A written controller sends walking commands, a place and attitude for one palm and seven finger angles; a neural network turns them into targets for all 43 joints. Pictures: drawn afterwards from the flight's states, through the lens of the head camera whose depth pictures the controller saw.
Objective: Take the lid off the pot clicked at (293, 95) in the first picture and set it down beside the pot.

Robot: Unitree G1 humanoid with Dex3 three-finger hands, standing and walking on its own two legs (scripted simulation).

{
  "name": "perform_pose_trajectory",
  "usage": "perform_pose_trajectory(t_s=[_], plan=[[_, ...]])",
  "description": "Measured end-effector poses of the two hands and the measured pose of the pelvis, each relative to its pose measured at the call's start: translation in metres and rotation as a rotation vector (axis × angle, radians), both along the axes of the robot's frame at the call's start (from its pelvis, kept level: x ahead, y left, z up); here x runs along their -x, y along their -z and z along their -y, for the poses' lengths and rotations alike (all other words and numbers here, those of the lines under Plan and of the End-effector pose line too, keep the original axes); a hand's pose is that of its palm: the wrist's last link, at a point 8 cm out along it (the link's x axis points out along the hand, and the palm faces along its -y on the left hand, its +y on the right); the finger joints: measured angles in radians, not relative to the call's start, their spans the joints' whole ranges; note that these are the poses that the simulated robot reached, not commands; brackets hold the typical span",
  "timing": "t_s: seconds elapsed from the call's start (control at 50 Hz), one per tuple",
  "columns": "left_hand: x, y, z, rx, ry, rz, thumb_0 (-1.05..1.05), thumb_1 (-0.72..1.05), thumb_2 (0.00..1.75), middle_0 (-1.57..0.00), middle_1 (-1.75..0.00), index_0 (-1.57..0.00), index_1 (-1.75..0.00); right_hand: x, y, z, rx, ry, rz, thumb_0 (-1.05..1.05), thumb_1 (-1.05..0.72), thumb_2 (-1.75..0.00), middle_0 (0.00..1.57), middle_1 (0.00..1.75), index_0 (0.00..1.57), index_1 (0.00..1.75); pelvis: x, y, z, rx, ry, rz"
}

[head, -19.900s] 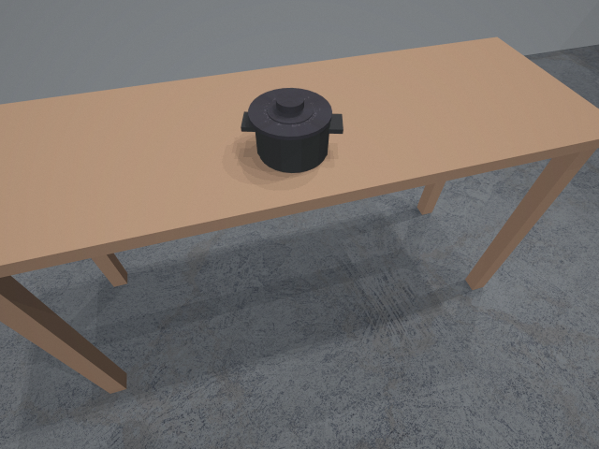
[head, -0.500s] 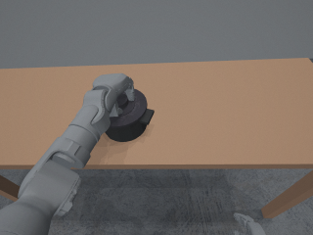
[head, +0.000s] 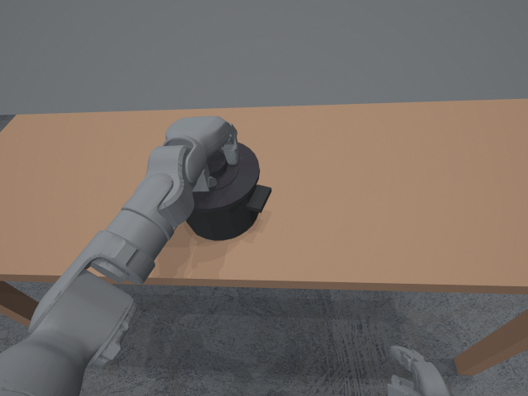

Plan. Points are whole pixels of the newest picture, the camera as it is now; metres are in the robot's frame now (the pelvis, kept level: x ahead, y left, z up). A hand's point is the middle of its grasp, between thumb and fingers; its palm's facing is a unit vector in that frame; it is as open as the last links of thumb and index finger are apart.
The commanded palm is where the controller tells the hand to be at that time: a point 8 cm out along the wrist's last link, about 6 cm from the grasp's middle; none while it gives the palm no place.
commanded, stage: lift the lid straight up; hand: left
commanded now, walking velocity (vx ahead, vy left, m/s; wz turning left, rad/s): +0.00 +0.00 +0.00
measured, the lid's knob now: (211, 164) +0.46 +0.11 +0.10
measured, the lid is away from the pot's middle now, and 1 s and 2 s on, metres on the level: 0.00 0.01 0.03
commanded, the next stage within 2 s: move the lid sideways beside the pot in 1.56 s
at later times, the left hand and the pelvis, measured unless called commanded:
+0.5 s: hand (203, 148) +0.43 +0.10 +0.16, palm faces -0.24 -0.03 -0.97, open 7.8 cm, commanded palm +0.41 +0.11 +0.25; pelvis -0.01 +0.00 +0.00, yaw +1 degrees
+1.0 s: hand (196, 120) +0.44 +0.10 +0.21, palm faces -0.18 -0.03 -0.98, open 7.8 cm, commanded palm +0.41 +0.11 +0.29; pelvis -0.01 -0.01 +0.00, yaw +0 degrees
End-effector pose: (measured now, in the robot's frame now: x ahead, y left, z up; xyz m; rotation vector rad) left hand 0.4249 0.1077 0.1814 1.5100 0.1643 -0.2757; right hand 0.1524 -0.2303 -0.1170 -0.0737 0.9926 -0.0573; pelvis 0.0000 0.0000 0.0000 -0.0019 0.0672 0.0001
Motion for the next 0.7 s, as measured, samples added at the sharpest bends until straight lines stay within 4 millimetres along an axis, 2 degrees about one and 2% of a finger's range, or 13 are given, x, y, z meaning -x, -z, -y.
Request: perform_pose_trajectory(t_s=[0.18, 0.28, 0.38, 0.56, 0.7], plan=[[0.000, -0.009, -0.003, -0.008, -0.024, 0.000, 0.02, 0.06, 1.03, -0.61, -0.85, -0.75, -0.88, -0.011, -0.004, -0.004, -0.006, -0.026, 0.020, 0.01, -0.91, -0.90, 0.20, 0.30, 0.20, 0.30, 0.001, 0.000, 0.002, -0.001, -0.005, 0.004], [0.002, -0.022, 0.002, -0.008, 0.003, 0.024, 0.02, 0.06, 1.03, -0.62, -0.85, -0.75, -0.88, -0.014, -0.004, -0.004, -0.003, -0.039, 0.032, 0.01, -0.91, -0.90, 0.20, 0.30, 0.20, 0.30, 0.002, 0.000, 0.001, 0.000, -0.013, 0.008], [-0.001, -0.031, -0.002, 0.000, -0.034, 0.030, 0.02, 0.05, 1.03, -0.62, -0.85, -0.75, -0.88, -0.011, -0.005, -0.004, -0.002, -0.035, 0.027, 0.01, -0.91, -0.90, 0.20, 0.30, 0.20, 0.30, 0.004, -0.001, 0.002, -0.003, -0.007, 0.009], [0.003, -0.046, 0.007, -0.007, 0.001, 0.055, 0.03, 0.05, 1.03, -0.62, -0.85, -0.75, -0.88, -0.004, -0.004, -0.001, 0.000, -0.032, 0.024, 0.01, -0.91, -0.90, 0.20, 0.30, 0.20, 0.30, 0.007, -0.001, 0.003, -0.003, -0.008, 0.018], [0.000, -0.056, 0.007, -0.007, -0.024, 0.064, 0.03, 0.05, 1.03, -0.62, -0.85, -0.76, -0.88, 0.002, -0.004, 0.002, 0.005, -0.025, 0.015, 0.01, -0.91, -0.90, 0.20, 0.30, 0.20, 0.30, 0.010, -0.001, 0.005, -0.005, -0.003, 0.019]])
